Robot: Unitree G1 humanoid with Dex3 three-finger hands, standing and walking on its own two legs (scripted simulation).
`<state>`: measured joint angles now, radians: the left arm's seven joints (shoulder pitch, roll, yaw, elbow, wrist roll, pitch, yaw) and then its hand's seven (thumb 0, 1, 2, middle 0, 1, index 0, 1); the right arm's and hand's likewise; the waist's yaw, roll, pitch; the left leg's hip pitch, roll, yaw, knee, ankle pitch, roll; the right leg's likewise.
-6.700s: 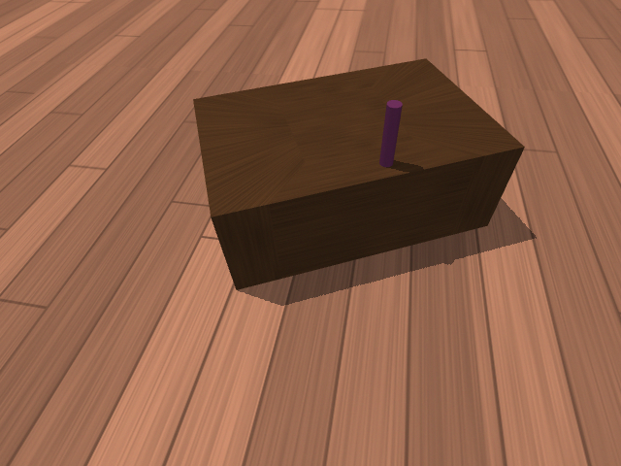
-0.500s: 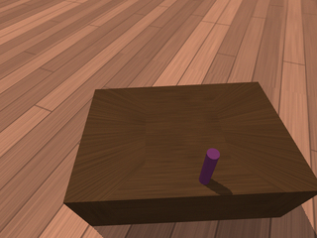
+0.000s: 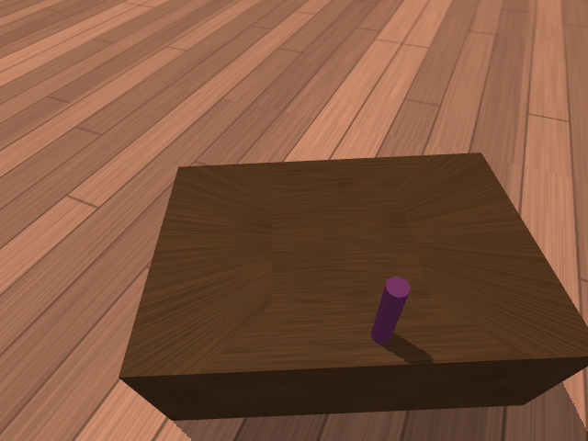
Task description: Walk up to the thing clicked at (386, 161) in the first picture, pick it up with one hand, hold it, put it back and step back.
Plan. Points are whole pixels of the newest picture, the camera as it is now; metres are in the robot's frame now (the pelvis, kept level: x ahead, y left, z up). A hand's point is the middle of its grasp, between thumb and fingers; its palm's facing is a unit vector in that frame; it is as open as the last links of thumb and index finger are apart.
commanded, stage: go down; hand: right
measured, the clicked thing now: (388, 313) +0.42 -0.16 -0.25
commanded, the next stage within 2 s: none
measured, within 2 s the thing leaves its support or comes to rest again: neither
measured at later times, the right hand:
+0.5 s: hand out of the picture +0.15 -0.26 -0.15, palm faces +0.06 +0.94 -0.33, open 14.4 cm
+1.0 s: hand (499, 439) +0.17 -0.27 -0.14, palm faces +0.08 +0.95 -0.32, open 17.5 cm
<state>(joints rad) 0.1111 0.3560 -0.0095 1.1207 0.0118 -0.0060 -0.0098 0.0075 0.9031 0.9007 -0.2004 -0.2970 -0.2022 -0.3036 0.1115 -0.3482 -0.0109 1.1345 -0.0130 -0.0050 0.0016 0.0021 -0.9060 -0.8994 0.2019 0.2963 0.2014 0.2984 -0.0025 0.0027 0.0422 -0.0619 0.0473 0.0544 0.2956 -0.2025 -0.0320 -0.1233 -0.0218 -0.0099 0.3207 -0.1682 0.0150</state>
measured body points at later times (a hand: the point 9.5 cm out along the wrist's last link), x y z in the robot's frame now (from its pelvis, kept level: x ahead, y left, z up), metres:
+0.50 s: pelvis -0.01 +0.00 -0.02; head +0.03 +0.00 +0.43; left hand +0.13 +0.30 -0.12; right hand +0.14 -0.31 -0.13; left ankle -0.03 +0.14 -0.75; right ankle +0.00 -0.13 -0.75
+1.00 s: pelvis +0.01 +0.00 -0.04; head +0.05 +0.00 +0.41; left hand +0.16 +0.28 -0.11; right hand +0.16 -0.32 -0.12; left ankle -0.03 +0.14 -0.75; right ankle +0.00 -0.13 -0.75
